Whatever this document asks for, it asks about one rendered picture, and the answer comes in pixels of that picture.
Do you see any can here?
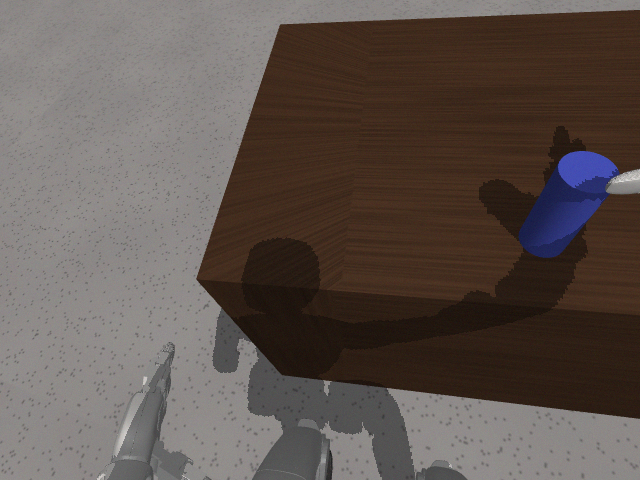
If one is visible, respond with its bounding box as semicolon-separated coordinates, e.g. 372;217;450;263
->
519;151;619;258

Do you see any left robot hand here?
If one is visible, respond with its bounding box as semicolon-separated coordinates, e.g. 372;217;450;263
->
110;342;211;480

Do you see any right robot hand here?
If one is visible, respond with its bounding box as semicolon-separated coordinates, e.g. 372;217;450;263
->
605;169;640;194

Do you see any left robot arm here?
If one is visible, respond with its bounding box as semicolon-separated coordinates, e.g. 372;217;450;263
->
96;460;154;480

